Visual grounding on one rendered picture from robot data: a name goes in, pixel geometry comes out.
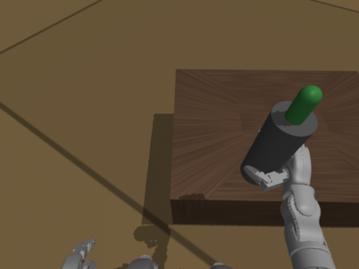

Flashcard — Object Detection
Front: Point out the bottle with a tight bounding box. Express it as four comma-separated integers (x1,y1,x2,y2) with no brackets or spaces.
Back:
240,85,323,185

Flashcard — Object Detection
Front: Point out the right robot arm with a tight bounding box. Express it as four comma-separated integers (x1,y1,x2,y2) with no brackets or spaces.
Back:
280,183,336,269

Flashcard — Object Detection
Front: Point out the left robot hand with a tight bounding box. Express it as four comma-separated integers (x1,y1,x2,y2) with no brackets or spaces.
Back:
61,239,97,269

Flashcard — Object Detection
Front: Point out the right robot hand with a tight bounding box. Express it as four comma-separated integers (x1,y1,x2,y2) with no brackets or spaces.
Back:
243,130,311,192

